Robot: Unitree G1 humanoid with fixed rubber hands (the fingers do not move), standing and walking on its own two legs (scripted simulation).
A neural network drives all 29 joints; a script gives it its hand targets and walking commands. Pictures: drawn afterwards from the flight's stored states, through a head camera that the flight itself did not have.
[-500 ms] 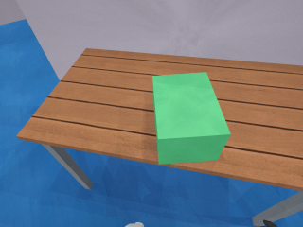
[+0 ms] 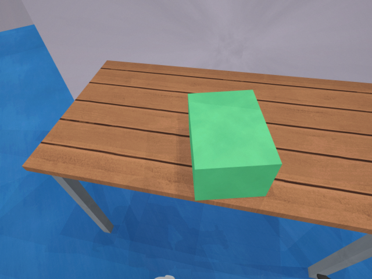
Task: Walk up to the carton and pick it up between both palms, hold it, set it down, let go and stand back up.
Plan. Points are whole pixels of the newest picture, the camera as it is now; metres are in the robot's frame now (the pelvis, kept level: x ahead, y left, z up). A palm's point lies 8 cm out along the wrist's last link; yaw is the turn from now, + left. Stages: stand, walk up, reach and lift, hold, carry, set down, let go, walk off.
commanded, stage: walk up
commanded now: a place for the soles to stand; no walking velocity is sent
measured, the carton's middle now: (225, 142) +0.47 -0.07 -0.01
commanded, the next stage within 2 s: reach and lift in 0.84 s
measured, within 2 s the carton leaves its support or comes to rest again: neither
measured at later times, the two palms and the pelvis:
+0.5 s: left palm out of the picture +0.10 +0.32 -0.09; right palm out of the picture +0.14 -0.32 -0.11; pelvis +0.03 -0.01 +0.00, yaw +0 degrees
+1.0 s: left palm out of the picture +0.13 +0.31 -0.10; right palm out of the picture +0.16 -0.26 -0.11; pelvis +0.03 +0.00 +0.00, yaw +0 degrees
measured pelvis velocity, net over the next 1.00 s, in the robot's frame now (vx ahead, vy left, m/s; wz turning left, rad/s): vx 0.03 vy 0.00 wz -0.01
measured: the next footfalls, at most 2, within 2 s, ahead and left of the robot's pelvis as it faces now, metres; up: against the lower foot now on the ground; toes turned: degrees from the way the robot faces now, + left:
none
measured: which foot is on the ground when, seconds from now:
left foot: down 0.00-1.00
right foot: down 0.00-1.00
